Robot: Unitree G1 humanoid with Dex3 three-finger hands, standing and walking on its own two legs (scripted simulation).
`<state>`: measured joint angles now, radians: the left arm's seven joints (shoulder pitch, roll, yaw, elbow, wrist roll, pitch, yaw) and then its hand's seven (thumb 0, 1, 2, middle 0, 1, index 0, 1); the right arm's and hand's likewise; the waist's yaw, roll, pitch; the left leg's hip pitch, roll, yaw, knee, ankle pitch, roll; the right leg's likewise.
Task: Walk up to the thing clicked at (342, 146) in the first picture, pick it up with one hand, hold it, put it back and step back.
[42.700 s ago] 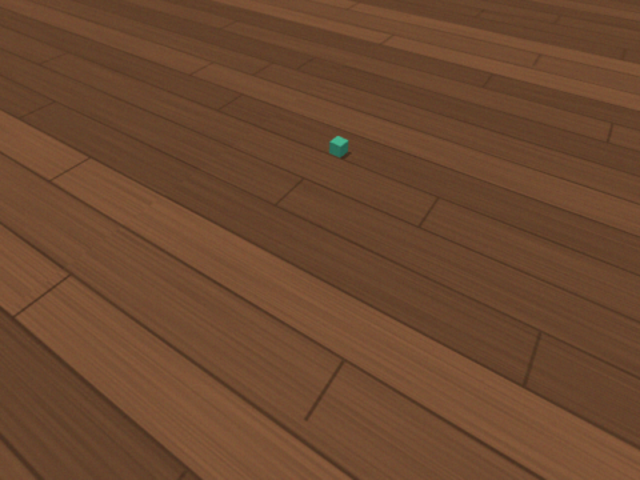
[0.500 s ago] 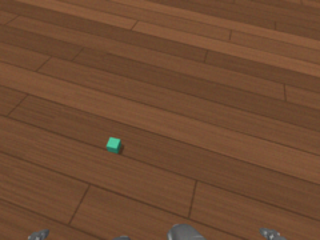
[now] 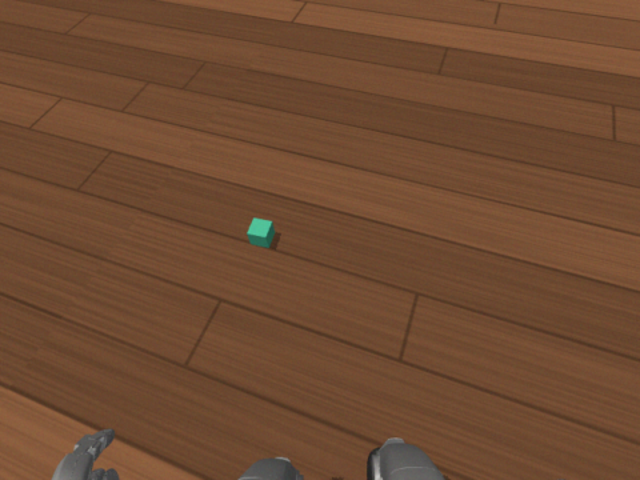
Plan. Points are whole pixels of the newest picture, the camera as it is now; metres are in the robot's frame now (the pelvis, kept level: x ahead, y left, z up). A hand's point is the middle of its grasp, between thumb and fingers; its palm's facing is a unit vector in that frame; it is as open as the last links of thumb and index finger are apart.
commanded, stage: step back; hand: left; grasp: from above
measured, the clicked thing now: (261, 232) +0.92 +0.24 -0.72
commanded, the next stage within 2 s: stand in 1.26 s
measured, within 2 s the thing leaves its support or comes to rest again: neither
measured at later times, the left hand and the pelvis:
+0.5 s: hand out of the picture -0.11 +0.29 -0.13, palm faces -0.03 -0.91 -0.41, open 7.4 cm; pelvis -0.13 +0.01 +0.01, yaw -5 degrees
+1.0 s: hand out of the picture +0.01 +0.33 -0.15, palm faces -0.08 -0.93 -0.35, open 7.4 cm; pelvis -0.08 +0.06 +0.01, yaw -4 degrees
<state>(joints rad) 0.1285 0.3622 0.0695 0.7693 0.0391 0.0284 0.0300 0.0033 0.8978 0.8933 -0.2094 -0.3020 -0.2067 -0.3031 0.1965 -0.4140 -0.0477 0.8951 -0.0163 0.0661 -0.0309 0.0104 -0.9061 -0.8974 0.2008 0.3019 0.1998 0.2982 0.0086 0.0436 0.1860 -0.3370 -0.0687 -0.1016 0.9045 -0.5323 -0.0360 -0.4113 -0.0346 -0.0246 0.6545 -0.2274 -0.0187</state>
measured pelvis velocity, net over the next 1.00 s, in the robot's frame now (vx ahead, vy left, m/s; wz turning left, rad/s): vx -0.08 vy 0.06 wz -0.06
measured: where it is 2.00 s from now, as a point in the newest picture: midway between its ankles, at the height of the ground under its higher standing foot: outside the picture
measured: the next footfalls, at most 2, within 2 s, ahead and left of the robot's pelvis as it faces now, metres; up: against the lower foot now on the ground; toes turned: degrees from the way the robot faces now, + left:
left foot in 0.06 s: -0.01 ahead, +0.13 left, +0.00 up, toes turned -2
right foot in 0.40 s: -0.13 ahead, -0.11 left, +0.00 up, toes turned -2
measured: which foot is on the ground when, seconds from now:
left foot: up 0.00-0.04, down 0.06-0.42, up 0.44-0.72, down 0.74-1.00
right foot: down 0.00-0.10, up 0.12-0.38, down 0.40-0.76, up 0.78-1.00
